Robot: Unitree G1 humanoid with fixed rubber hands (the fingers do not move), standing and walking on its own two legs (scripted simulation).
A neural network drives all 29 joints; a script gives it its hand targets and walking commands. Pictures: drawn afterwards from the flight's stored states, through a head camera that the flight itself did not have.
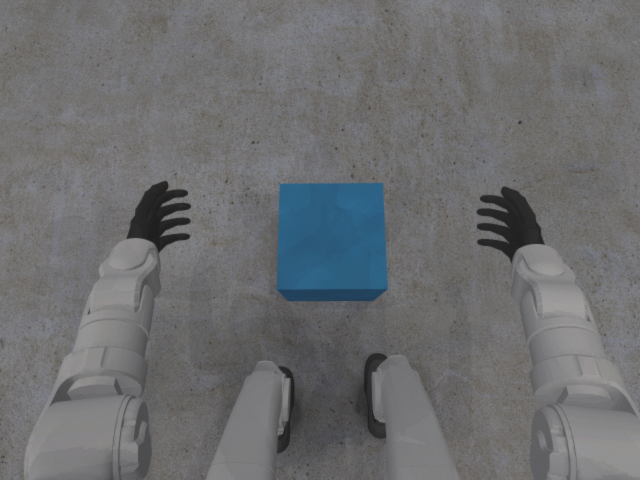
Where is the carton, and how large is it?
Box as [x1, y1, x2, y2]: [277, 183, 387, 300]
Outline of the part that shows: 280,184 277,289 288,300 373,300 387,288 382,183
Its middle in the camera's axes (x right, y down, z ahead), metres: +0.02 +0.03 +0.98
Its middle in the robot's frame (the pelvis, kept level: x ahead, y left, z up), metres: +0.50 +0.00 -0.56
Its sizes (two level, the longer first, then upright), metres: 0.244 0.238 0.262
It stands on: the floor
